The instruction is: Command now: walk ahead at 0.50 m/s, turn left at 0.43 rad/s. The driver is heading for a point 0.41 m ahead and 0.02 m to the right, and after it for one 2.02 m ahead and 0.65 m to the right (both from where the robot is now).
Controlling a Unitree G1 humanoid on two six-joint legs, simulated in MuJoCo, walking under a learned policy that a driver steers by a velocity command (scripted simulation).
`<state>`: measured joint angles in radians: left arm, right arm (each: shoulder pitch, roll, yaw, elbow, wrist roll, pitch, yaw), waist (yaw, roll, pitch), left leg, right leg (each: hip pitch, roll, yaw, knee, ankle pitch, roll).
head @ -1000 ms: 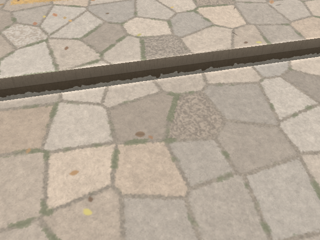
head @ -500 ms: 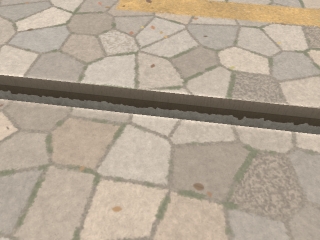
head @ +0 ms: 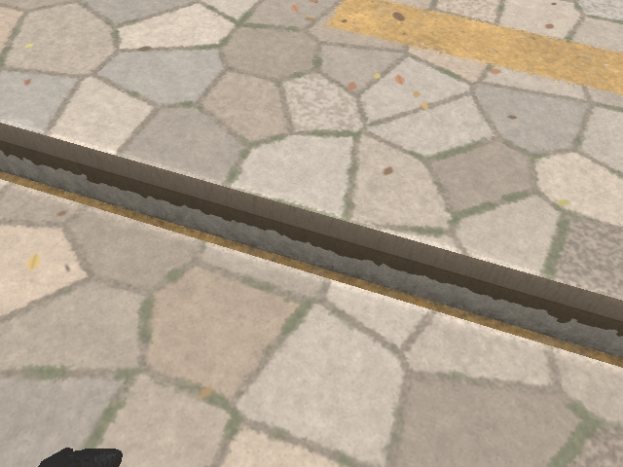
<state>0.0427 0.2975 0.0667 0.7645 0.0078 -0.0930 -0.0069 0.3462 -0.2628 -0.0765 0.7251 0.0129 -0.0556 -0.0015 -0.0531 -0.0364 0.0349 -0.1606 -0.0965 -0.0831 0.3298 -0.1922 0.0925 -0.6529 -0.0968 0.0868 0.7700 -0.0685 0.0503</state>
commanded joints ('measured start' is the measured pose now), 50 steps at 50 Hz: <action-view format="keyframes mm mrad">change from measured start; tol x32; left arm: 1 -81 33 -2 -67 -6 -14 -13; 12 366 248 74 25 2 -39 -35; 50 130 28 11 -157 -32 73 -25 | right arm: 1 -1 -162 -43 -52 2 -16 -13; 50 -117 -158 -37 48 -19 -57 7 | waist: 1 -12 122 -30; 10 98 147 -129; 12 98 -281 -394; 31 117 -59 -18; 36 -9 320 -372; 50 16 95 19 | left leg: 1 -63 206 -129 -115 149 131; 10 107 224 -161 245 500 57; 12 -444 -4 -39 870 -331 -61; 14 -637 88 -95 983 -291 -49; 32 -242 94 24 135 152 -101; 36 537 528 -529 77 -17 168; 50 51 349 115 -177 218 73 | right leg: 1 116 50 -54 -167 195 6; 8 127 71 -62 -284 22 -81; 10 418 74 -76 -312 64 -143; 12 1017 -291 581 -384 -152 -377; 17 564 -134 320 -546 -123 -285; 32 517 -84 252 -454 12 -234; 38 -168 72 70 503 -433 -85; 50 -19 -21 -20 28 67 -66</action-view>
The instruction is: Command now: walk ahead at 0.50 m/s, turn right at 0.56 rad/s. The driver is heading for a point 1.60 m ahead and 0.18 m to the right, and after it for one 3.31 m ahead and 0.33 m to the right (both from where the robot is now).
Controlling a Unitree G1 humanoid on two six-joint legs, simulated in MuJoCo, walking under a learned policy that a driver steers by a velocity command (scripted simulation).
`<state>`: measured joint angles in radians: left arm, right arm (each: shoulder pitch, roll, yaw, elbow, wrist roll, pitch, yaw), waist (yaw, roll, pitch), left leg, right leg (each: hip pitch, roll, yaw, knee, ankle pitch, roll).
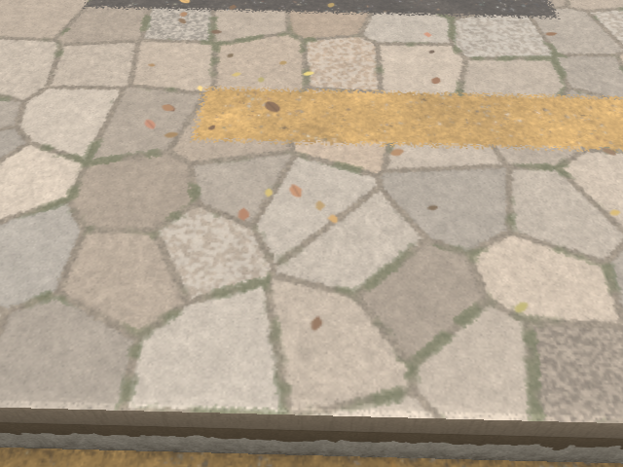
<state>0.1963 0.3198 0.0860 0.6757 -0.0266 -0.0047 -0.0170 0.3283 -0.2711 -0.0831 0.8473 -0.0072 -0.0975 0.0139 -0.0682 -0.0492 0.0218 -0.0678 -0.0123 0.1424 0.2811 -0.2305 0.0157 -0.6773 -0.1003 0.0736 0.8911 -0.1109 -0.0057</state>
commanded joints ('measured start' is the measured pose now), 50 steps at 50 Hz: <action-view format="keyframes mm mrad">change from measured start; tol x32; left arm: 1 -83 10 -4 -94 10 -24 -24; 30 417 92 15 124 -12 -89 46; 50 195 -13 -45 67 -3 -56 9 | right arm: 1 -83 -166 -33 -64 -2 -6 -19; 37 -522 -44 38 -259 21 -28 56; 43 241 -251 -38 -23 15 2 29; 50 -53 -65 31 1 18 -5 -1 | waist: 1 12 90 44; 12 163 -143 -296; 37 125 -49 143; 43 -60 258 -639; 50 135 161 -66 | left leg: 1 -35 256 -79 -113 322 136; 9 -73 236 64 495 820 50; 11 -655 -32 -123 1132 -425 -33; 12 -751 1 -254 1160 -324 -18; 22 -498 117 -174 793 201 -28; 30 -1179 129 -220 555 171 -41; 34 -460 37 -134 341 613 -19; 39 -345 -11 -101 204 318 75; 42 719 371 -706 278 22 366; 50 -197 248 -499 -96 -105 220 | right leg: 1 13 -2 -25 -130 144 -13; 9 574 164 -150 -265 -31 -132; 11 992 -198 696 -466 -26 -434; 21 482 -52 127 -594 536 -288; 25 823 -157 340 -656 -98 -293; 36 518 -82 21 -851 16 -150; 40 746 -82 -26 -354 778 -56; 43 -21 155 143 432 -437 -7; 50 -59 -35 56 576 -213 -86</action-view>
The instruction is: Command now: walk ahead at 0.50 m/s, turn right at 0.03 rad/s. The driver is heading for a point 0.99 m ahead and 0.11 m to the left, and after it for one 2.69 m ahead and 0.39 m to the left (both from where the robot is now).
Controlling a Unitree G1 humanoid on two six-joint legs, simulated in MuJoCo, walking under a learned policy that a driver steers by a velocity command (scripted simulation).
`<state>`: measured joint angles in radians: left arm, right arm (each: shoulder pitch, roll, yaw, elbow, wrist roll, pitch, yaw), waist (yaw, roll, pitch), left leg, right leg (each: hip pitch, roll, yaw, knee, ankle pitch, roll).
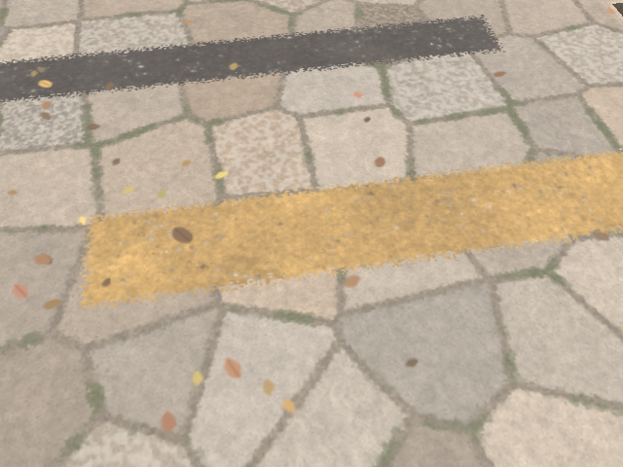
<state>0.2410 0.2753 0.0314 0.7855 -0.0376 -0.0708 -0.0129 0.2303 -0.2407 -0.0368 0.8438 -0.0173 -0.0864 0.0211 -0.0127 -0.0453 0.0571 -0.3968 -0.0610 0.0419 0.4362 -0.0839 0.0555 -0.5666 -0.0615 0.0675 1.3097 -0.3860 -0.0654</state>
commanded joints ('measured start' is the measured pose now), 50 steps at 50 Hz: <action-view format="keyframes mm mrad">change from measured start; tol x32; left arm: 1 134 24 4 -37 17 17 6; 12 -213 75 7 -105 29 3 -19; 20 239 322 93 19 43 -20 -14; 50 24 158 28 -62 18 -74 18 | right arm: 1 -8 -92 -13 -13 25 -16 -7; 40 -320 -98 14 -133 46 -5 53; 50 14 -222 -59 -111 24 12 10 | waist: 1 101 152 -53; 18 72 83 -137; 20 66 -295 -360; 50 -50 54 -194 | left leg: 1 42 267 -329 -284 -258 170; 16 438 325 -130 -265 103 124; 18 400 236 -60 38 349 87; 20 -185 -19 -24 648 -419 -16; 22 -361 74 -162 836 -412 13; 36 -211 146 -14 155 206 -45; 45 179 2 40 76 45 80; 47 784 382 -766 -26 -210 336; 50 511 314 -543 -106 222 246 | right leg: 1 -173 -66 56 125 121 -21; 16 39 -9 -75 -846 356 22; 18 355 41 -128 -877 323 -14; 20 915 -317 512 -948 198 -221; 36 470 -134 -39 -1231 424 -133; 45 670 -138 -212 -676 1063 1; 47 -42 130 -114 -35 -138 99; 50 -131 15 32 14 -47 71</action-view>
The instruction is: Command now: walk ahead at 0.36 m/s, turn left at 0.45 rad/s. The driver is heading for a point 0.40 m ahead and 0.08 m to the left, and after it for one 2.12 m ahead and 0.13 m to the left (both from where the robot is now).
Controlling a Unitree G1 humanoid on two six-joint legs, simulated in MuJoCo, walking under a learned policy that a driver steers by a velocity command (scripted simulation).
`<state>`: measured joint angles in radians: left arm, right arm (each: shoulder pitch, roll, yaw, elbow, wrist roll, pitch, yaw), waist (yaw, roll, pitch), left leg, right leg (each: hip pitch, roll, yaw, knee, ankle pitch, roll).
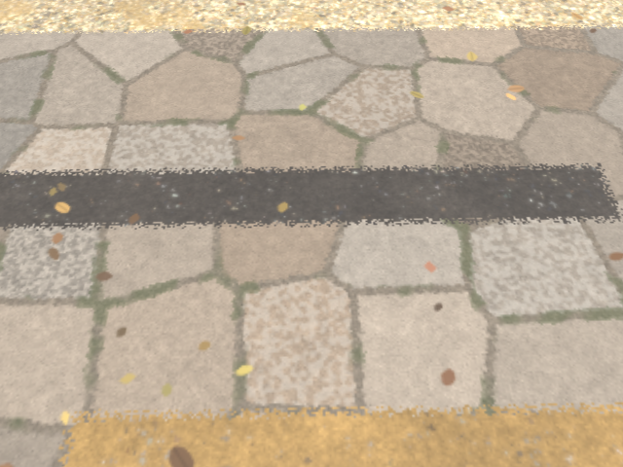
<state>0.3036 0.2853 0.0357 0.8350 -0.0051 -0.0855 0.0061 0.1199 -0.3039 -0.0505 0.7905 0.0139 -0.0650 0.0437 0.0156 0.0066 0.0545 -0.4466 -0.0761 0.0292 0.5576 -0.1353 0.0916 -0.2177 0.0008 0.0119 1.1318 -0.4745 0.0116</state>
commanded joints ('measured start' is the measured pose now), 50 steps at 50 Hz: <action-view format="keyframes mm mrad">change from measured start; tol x32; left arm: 1 -62 162 35 -124 9 -54 10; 50 -123 85 67 -126 -18 122 27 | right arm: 1 82 -147 -45 -73 -12 -5 -15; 50 33 -75 -40 -151 -30 68 -93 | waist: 1 -45 -41 -142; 19 3 131 -145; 22 -52 -315 -330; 50 -33 123 -78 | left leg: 1 436 300 -431 -222 480 204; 19 299 132 -474 -2 283 42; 22 -128 -53 -199 518 -626 -111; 26 -157 62 -148 690 -374 -190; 40 520 374 -341 -198 213 20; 43 164 341 -262 -300 -100 109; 50 381 364 -135 -216 296 128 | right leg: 1 -439 -69 70 144 70 13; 18 -234 43 100 -641 346 46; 21 270 -337 387 -685 1116 -178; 37 -16 -246 112 -776 482 -227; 41 -218 -60 17 -448 -113 37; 50 -390 -46 35 -96 28 101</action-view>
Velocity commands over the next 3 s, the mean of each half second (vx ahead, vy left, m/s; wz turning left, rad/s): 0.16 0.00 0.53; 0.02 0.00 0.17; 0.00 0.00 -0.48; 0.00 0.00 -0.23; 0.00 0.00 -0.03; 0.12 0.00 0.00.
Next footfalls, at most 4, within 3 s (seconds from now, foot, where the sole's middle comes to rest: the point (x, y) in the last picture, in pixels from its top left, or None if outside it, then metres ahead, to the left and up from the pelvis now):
0.40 right None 0.34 -0.10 -0.76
0.78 left None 0.18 0.12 -0.76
1.20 right None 0.23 -0.13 -0.76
1.70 left None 0.26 0.12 -0.76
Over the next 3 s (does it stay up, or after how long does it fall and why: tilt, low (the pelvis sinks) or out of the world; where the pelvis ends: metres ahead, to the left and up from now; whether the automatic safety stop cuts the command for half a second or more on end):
stays up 0.25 -0.02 0.00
